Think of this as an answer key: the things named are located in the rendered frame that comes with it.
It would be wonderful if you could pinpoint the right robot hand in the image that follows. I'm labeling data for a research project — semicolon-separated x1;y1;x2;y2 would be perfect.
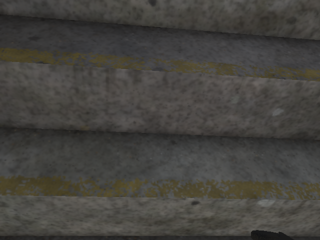
251;230;294;240

